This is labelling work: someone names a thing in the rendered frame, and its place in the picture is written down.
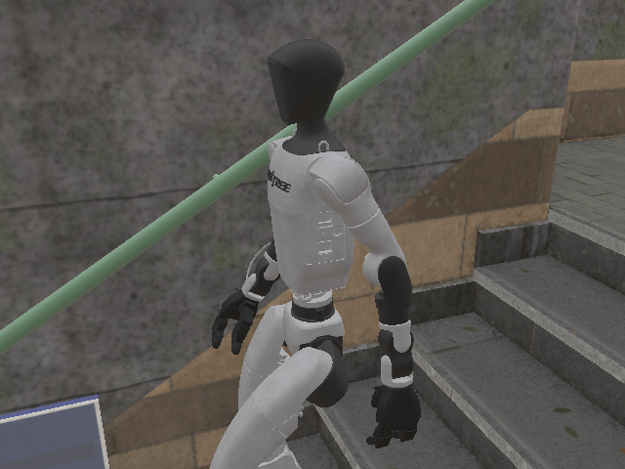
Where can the stairs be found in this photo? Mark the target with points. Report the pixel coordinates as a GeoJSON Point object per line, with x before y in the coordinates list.
{"type": "Point", "coordinates": [565, 410]}

